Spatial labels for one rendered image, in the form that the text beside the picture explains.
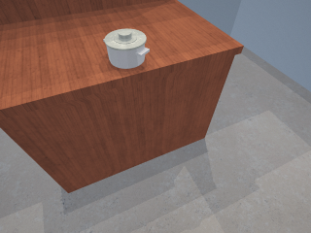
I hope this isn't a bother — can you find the knob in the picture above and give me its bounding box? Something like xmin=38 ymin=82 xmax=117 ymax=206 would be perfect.
xmin=118 ymin=29 xmax=132 ymax=39

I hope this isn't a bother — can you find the lid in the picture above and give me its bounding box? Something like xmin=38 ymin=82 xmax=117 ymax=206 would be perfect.
xmin=104 ymin=28 xmax=147 ymax=51

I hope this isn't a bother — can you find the table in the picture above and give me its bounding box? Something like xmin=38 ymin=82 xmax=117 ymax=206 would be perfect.
xmin=0 ymin=0 xmax=244 ymax=193

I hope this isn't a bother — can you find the pot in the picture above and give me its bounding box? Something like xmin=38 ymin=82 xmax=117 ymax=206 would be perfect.
xmin=103 ymin=39 xmax=150 ymax=69

